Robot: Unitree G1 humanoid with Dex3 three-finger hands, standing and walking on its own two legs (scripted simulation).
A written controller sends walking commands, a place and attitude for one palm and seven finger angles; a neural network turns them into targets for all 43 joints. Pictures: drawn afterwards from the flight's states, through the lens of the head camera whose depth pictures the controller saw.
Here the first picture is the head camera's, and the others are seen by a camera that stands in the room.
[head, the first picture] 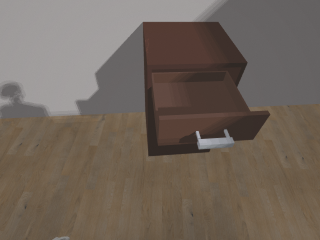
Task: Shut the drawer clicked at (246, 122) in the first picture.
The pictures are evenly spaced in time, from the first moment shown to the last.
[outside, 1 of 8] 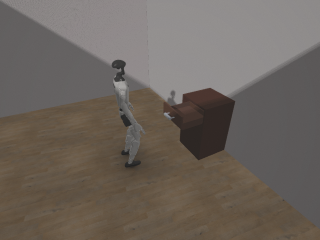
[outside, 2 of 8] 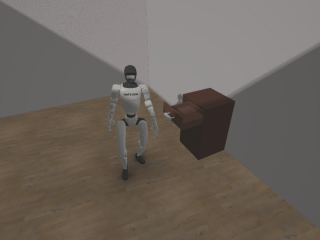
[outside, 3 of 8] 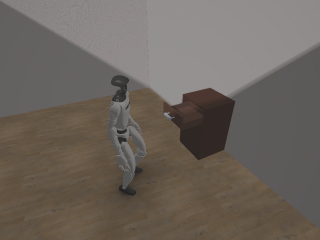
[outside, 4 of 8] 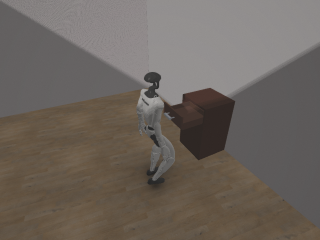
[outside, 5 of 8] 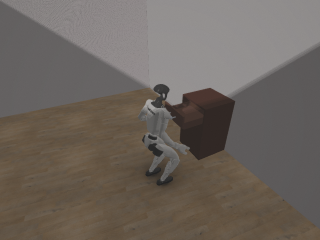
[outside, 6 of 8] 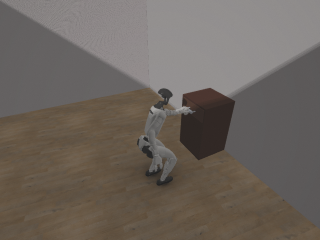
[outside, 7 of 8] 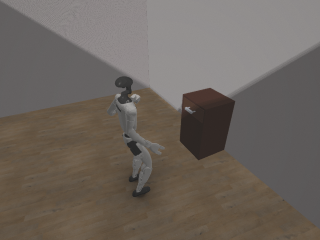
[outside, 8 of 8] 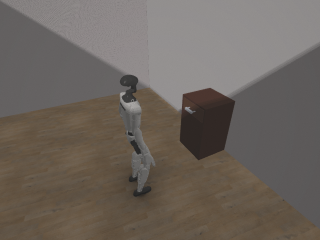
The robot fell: no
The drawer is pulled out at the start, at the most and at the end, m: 0.30 0.30 0.00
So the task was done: yes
